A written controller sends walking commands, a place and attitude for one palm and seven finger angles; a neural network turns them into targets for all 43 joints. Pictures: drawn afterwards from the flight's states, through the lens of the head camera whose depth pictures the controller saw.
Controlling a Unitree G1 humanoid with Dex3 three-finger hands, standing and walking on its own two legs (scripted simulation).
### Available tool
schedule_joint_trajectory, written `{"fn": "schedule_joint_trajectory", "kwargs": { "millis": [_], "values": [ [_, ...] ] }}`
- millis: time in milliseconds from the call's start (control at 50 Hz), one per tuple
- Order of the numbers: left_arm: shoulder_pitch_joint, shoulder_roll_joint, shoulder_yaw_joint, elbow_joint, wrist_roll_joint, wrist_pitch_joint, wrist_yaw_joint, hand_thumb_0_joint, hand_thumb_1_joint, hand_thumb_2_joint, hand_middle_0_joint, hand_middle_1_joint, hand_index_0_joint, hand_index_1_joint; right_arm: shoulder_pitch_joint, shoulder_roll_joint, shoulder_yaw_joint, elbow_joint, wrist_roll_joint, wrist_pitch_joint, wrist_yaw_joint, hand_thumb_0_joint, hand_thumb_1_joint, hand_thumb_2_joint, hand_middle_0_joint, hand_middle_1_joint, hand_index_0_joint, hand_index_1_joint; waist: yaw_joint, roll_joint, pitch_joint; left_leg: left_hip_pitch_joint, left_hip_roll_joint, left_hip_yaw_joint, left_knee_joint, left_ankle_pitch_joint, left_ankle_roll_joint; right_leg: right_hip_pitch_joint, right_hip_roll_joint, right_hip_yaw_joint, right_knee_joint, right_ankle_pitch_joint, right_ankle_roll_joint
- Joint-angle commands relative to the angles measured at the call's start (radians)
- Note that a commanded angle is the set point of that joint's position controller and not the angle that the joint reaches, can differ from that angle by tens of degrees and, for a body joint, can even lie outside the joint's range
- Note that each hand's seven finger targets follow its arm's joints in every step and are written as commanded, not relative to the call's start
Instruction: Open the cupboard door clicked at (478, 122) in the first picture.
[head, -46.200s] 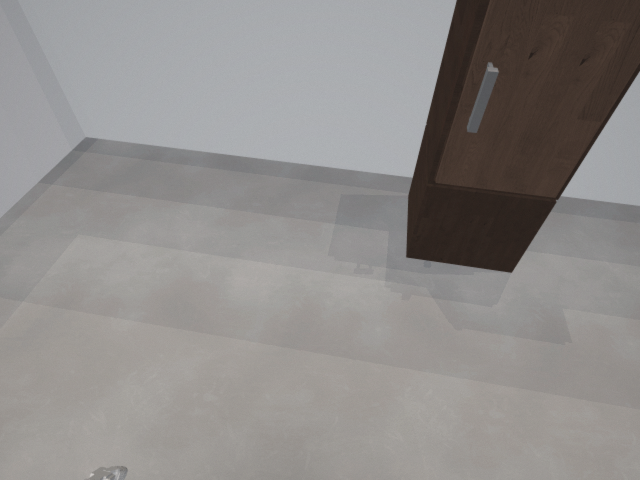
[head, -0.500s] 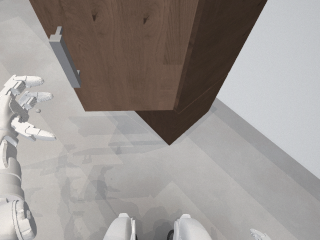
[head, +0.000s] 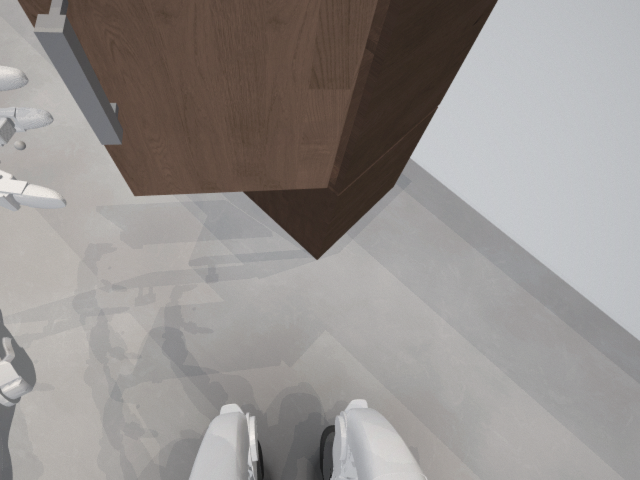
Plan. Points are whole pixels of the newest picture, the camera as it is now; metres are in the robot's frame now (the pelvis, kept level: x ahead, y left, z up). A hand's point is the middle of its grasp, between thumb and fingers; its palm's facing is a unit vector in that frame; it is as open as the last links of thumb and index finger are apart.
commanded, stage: move the hooked fingers beside the handle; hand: left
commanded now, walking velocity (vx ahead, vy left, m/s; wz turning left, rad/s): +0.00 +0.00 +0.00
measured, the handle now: (88, 76) +0.58 +0.27 +0.06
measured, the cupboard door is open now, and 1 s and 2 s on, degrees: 50 50 50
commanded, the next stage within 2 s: slide the fingers in behind the handle in 1.14 s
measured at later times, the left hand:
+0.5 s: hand (34, 97) +0.54 +0.32 +0.06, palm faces +0.07 -1.00 -0.03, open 14.0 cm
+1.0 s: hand (31, 106) +0.53 +0.31 +0.06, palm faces +0.08 -1.00 -0.03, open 14.0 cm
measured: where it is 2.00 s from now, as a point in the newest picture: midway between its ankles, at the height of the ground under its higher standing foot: outside the picture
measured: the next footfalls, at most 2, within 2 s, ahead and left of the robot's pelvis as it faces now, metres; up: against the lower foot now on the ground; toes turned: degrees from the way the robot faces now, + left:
none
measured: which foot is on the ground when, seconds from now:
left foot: down 0.00-1.00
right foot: down 0.00-1.00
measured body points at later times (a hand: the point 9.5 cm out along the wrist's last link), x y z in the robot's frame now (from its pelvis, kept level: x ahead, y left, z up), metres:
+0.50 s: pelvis +0.01 +0.01 -0.01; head +0.20 +0.05 +0.39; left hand +0.53 +0.37 +0.07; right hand -0.02 -0.26 -0.10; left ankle +0.02 +0.09 -0.65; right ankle +0.03 -0.12 -0.65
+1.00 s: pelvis +0.02 +0.00 +0.00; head +0.20 +0.05 +0.41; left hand +0.52 +0.37 +0.07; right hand +0.02 -0.27 -0.09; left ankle +0.02 +0.09 -0.65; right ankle +0.03 -0.12 -0.65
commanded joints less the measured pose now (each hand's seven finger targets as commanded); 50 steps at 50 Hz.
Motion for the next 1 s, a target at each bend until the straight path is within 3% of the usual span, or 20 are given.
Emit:
{"fn": "schedule_joint_trajectory", "kwargs": {
  "millis": [0,60,100,160,200,240,280,320,380,440,480,520,600,800,840,860,880,920,960,980],
  "values": [
    [-0.435,0.379,0.049,-0.202,-0.008,-0.045,0.003,0.000,-0.500,0.300,-0.300,-1.200,-0.300,-1.200,0.179,-0.214,-0.071,-0.046,-0.009,0.000,-0.016,0.000,-0.900,-0.900,0.200,0.300,0.200,0.300,-0.010,0.227,-0.507,0.439,-0.013,-0.122,-0.132,0.441,-0.025,0.102,0.038,0.049,-0.091,0.224,-0.012],
    [-0.469,0.373,0.033,-0.170,0.008,-0.037,0.017,0.000,-0.500,0.300,-0.300,-1.200,-0.300,-1.200,0.190,-0.212,-0.066,-0.039,-0.013,0.008,-0.012,0.000,-0.900,-0.900,0.200,0.300,0.200,0.300,-0.030,0.238,-0.491,0.436,-0.009,-0.130,-0.119,0.444,-0.027,0.064,0.039,0.046,-0.091,0.213,-0.009],
    [-0.487,0.422,0.061,-0.153,0.015,-0.032,0.021,0.000,-0.500,0.300,-0.300,-1.200,-0.300,-1.200,0.198,-0.219,-0.062,-0.042,-0.015,0.012,-0.014,0.000,-0.900,-0.900,0.200,0.300,0.200,0.300,-0.031,0.228,-0.498,0.419,-0.008,-0.131,-0.111,0.454,-0.025,0.072,0.042,0.045,-0.085,0.221,-0.010],
    [-0.521,0.454,0.055,-0.130,0.039,-0.013,0.029,0.000,-0.500,0.300,-0.300,-1.200,-0.300,-1.200,0.208,-0.219,-0.052,-0.045,-0.015,0.021,-0.012,0.000,-0.900,-0.900,0.200,0.300,0.200,0.300,-0.044,0.243,-0.497,0.390,-0.009,-0.129,-0.101,0.446,-0.022,0.071,0.041,0.046,-0.082,0.222,-0.007],
    [-0.551,0.479,0.062,-0.153,0.046,-0.013,0.028,0.000,-0.500,0.300,-0.300,-1.200,-0.300,-1.200,0.220,-0.222,-0.051,-0.046,-0.018,0.027,-0.012,0.000,-0.900,-0.900,0.200,0.300,0.200,0.300,-0.046,0.279,-0.543,0.436,-0.004,-0.137,-0.092,0.507,-0.028,0.054,0.044,0.041,-0.072,0.246,-0.009],
    [-0.569,0.457,0.038,-0.135,0.054,-0.002,0.028,0.000,-0.500,0.300,-0.300,-1.200,-0.300,-1.200,0.228,-0.219,-0.047,-0.044,-0.019,0.033,-0.008,0.000,-0.900,-0.900,0.200,0.300,0.200,0.300,-0.062,0.291,-0.532,0.445,0.000,-0.143,-0.086,0.517,-0.030,0.026,0.045,0.037,-0.074,0.241,-0.007],
    [-0.579,0.501,0.067,-0.109,0.052,0.006,0.024,0.000,-0.500,0.300,-0.300,-1.200,-0.300,-1.200,0.233,-0.223,-0.042,-0.048,-0.020,0.035,-0.010,0.000,-0.900,-0.900,0.200,0.300,0.200,0.300,-0.065,0.265,-0.529,0.407,-0.002,-0.141,-0.073,0.513,-0.024,0.041,0.050,0.036,-0.067,0.252,-0.008],
    [-0.604,0.523,0.062,-0.106,0.069,0.018,0.022,0.000,-0.500,0.300,-0.300,-1.200,-0.300,-1.200,0.242,-0.224,-0.036,-0.049,-0.020,0.043,-0.010,0.000,-0.900,-0.900,0.200,0.300,0.200,0.300,-0.073,0.278,-0.545,0.403,0.000,-0.142,-0.069,0.517,-0.023,0.038,0.049,0.035,-0.065,0.253,-0.004],
    [-0.553,0.486,0.044,-0.097,0.071,0.032,0.020,0.000,-0.500,0.300,-0.300,-1.200,-0.300,-1.200,0.258,-0.219,-0.036,-0.056,-0.022,0.052,-0.002,0.000,-0.900,-0.900,0.200,0.300,0.200,0.300,-0.065,0.303,-0.547,0.449,0.003,-0.152,-0.072,0.584,-0.032,0.011,0.053,0.025,-0.064,0.265,-0.008],
    [-0.536,0.513,0.077,-0.149,0.066,0.031,0.014,0.000,-0.500,0.300,-0.300,-1.200,-0.300,-1.200,0.270,-0.222,-0.047,-0.052,-0.026,0.062,0.002,0.000,-0.900,-0.900,0.200,0.300,0.200,0.300,-0.055,0.306,-0.598,0.479,0.009,-0.155,-0.068,0.637,-0.035,0.031,0.053,0.026,-0.064,0.295,-0.003],
    [-0.527,0.482,0.068,-0.158,0.056,0.030,0.012,0.000,-0.500,0.300,-0.300,-1.200,-0.300,-1.200,0.276,-0.218,-0.049,-0.051,-0.026,0.064,0.008,0.000,-0.900,-0.900,0.200,0.300,0.200,0.300,-0.058,0.321,-0.588,0.508,0.012,-0.159,-0.069,0.666,-0.038,0.008,0.056,0.023,-0.068,0.297,-0.006],
    [-0.514,0.514,0.106,-0.192,0.054,0.024,0.020,0.000,-0.500,0.300,-0.300,-1.200,-0.300,-1.200,0.278,-0.221,-0.058,-0.049,-0.029,0.066,0.012,0.000,-0.900,-0.900,0.200,0.300,0.200,0.300,-0.045,0.315,-0.605,0.523,0.014,-0.160,-0.077,0.673,-0.041,0.029,0.057,0.023,-0.077,0.296,-0.004],
    [-0.518,0.493,0.102,-0.230,0.053,0.012,0.036,0.000,-0.500,0.300,-0.300,-1.200,-0.300,-1.200,0.278,-0.213,-0.061,-0.039,-0.030,0.067,0.019,0.000,-0.900,-0.900,0.200,0.300,0.200,0.300,-0.048,0.324,-0.602,0.542,0.015,-0.156,-0.083,0.691,-0.040,0.041,0.060,0.025,-0.086,0.313,-0.005],
    [-0.470,0.450,0.066,-0.167,0.050,0.007,0.035,0.000,-0.500,0.300,-0.300,-1.200,-0.300,-1.200,0.256,-0.207,-0.057,-0.041,-0.024,0.066,0.016,0.000,-0.900,-0.900,0.200,0.300,0.200,0.300,-0.052,0.293,-0.508,0.475,0.003,-0.130,-0.097,0.618,-0.025,0.086,0.061,0.034,-0.106,0.322,-0.007],
    [-0.469,0.440,0.057,-0.156,0.047,0.006,0.032,0.000,-0.500,0.300,-0.300,-1.200,-0.300,-1.200,0.248,-0.207,-0.056,-0.046,-0.022,0.066,0.014,0.000,-0.900,-0.900,0.200,0.300,0.200,0.300,-0.060,0.255,-0.493,0.436,0.000,-0.123,-0.096,0.574,-0.019,0.098,0.060,0.036,-0.104,0.316,-0.004],
    [-0.482,0.440,0.053,-0.166,0.046,0.001,0.031,0.000,-0.500,0.300,-0.300,-1.200,-0.300,-1.200,0.246,-0.207,-0.056,-0.046,-0.021,0.065,0.013,0.000,-0.900,-0.900,0.200,0.300,0.200,0.300,-0.061,0.260,-0.502,0.436,-0.001,-0.122,-0.094,0.568,-0.017,0.101,0.059,0.038,-0.103,0.317,-0.004],
    [-0.497,0.430,0.051,-0.190,0.039,-0.011,0.029,0.000,-0.500,0.300,-0.300,-1.200,-0.300,-1.200,0.246,-0.205,-0.058,-0.047,-0.023,0.063,0.013,0.000,-0.900,-0.900,0.200,0.300,0.200,0.300,-0.056,0.307,-0.521,0.471,0.000,-0.126,-0.088,0.603,-0.022,0.083,0.059,0.039,-0.095,0.324,-0.009],
    [-0.458,0.435,0.063,-0.167,0.037,-0.011,0.028,0.000,-0.500,0.300,-0.300,-1.200,-0.300,-1.200,0.242,-0.207,-0.061,-0.047,-0.022,0.060,0.015,0.000,-0.900,-0.900,0.200,0.300,0.200,0.300,-0.050,0.278,-0.527,0.466,0.001,-0.125,-0.087,0.600,-0.024,0.091,0.060,0.039,-0.097,0.321,-0.007],
    [-0.493,0.415,0.040,-0.147,0.033,-0.006,0.024,0.000,-0.500,0.300,-0.300,-1.200,-0.300,-1.200,0.232,-0.206,-0.055,-0.046,-0.018,0.061,0.012,0.000,-0.900,-0.900,0.200,0.300,0.200,0.300,-0.069,0.241,-0.488,0.410,-0.003,-0.115,-0.084,0.536,-0.014,0.100,0.058,0.043,-0.100,0.311,-0.002],
    [-0.499,0.446,0.065,-0.168,0.030,-0.015,0.025,0.000,-0.500,0.300,-0.300,-1.200,-0.300,-1.200,0.233,-0.208,-0.056,-0.049,-0.020,0.057,0.009,0.000,-0.900,-0.900,0.200,0.300,0.200,0.300,-0.055,0.266,-0.504,0.424,-0.003,-0.121,-0.083,0.557,-0.017,0.106,0.059,0.042,-0.091,0.320,-0.009]
  ]
}}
